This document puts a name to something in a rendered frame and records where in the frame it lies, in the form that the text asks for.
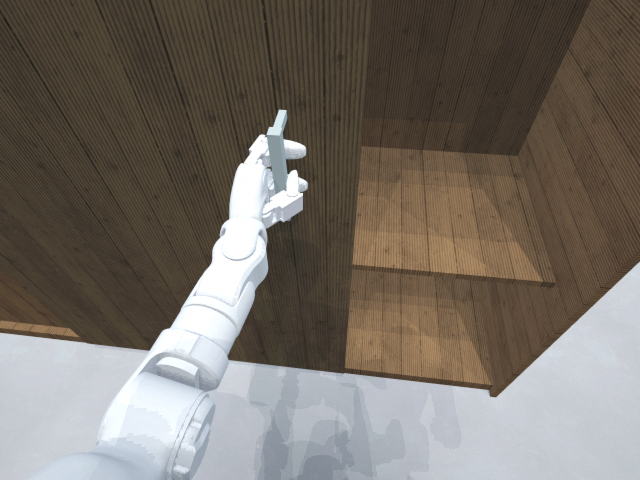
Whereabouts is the robot left forearm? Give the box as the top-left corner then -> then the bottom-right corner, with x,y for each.
96,217 -> 268,446

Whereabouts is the handle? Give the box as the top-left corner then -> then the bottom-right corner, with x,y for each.
267,110 -> 291,221

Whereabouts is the robot left hand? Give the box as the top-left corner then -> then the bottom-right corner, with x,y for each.
229,134 -> 308,229

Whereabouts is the wardrobe door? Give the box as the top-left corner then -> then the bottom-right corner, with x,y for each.
0,0 -> 372,374
0,269 -> 69,328

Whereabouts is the left robot upper arm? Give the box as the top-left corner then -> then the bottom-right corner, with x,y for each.
26,372 -> 216,480

